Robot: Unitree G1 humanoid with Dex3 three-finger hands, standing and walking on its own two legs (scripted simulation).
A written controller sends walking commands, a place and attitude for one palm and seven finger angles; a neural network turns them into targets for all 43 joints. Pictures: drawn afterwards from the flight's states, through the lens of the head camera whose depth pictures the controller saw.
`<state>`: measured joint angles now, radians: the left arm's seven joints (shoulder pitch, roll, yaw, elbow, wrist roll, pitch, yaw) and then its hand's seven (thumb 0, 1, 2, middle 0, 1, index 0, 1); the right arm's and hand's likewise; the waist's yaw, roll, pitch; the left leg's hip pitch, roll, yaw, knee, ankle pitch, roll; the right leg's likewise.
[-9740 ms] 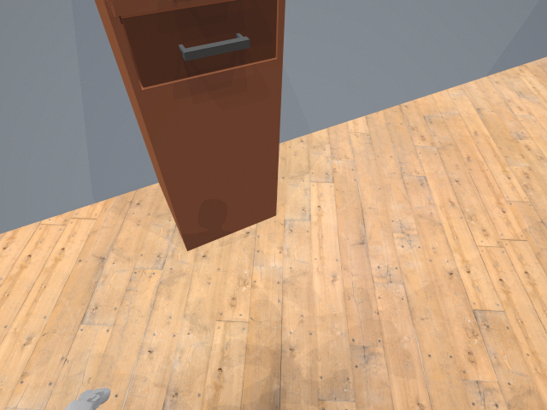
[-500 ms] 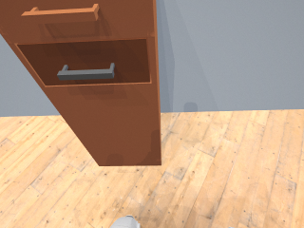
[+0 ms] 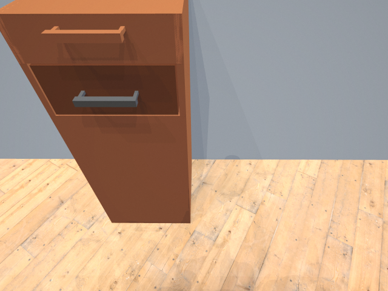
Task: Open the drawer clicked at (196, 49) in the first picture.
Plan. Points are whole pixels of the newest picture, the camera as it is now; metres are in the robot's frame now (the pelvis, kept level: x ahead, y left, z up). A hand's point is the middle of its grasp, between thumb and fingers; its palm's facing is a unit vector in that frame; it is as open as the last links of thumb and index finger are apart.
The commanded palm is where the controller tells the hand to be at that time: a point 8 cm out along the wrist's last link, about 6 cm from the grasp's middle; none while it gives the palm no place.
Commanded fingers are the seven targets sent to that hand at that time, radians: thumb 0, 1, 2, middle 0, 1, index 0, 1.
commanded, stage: come to a stop and stand still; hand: left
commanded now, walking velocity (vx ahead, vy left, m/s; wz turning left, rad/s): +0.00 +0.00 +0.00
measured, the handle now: (107, 97) +0.59 +0.27 +0.09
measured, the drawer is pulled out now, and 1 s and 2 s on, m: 0.00 0.00 0.00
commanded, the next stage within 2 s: look again from close up in 0.16 s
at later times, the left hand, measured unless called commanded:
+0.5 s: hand out of the picture +0.03 +0.16 -0.17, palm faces +0.02 -0.99 -0.17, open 7.3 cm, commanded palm none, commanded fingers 0.00 0.90 0.90 -0.20 -0.30 -0.20 -0.30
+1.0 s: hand out of the picture +0.10 +0.18 -0.17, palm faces +0.03 -0.98 -0.21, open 7.3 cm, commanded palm none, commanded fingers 0.00 0.90 0.90 -0.20 -0.30 -0.20 -0.30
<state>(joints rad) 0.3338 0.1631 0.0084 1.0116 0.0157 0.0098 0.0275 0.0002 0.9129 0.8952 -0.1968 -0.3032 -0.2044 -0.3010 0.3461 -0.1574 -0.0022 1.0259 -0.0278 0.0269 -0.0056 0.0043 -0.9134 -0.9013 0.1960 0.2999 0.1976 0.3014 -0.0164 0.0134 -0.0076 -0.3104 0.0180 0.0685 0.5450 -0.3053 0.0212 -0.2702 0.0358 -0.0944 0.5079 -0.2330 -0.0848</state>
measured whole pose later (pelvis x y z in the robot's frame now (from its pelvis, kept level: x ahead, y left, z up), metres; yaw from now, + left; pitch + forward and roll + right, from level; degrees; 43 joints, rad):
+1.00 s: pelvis +0.11 +0.01 +0.00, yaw +0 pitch +1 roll +1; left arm 0.30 0.14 0.00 1.10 0.01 -0.02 0.05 0.01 0.91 0.90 -0.20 -0.30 -0.20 -0.30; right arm 0.27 -0.15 0.02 1.13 -0.01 -0.02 -0.05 0.01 -0.92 -0.90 0.20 0.30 0.20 0.30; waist 0.01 -0.01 0.00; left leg -0.15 -0.01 0.07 0.45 -0.33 0.01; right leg -0.13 0.02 -0.07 0.47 -0.37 -0.06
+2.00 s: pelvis +0.09 +0.03 +0.00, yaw +1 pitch +2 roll -2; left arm 0.33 0.13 0.00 1.03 0.02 -0.03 0.04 0.01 0.92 0.90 -0.20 -0.30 -0.21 -0.30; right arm 0.31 -0.16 -0.01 1.04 -0.02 0.02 -0.02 0.01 -0.92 -0.90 0.20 0.30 0.20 0.30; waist -0.02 0.05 -0.01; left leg -0.26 0.03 0.05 0.58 -0.34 0.02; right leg -0.20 0.09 -0.11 0.47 -0.31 -0.10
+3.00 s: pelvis +0.10 +0.08 +0.00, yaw -1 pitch -1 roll +0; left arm 0.28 0.17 0.00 1.10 0.01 0.00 0.04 0.00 0.90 0.90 -0.20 -0.30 -0.20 -0.30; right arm 0.28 -0.16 0.03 1.16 -0.02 -0.03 -0.04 0.00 -0.91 -0.90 0.20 0.30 0.20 0.30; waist 0.00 -0.02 0.02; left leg -0.11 -0.07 0.12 0.41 -0.30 0.10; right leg -0.12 0.00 -0.04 0.46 -0.32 -0.01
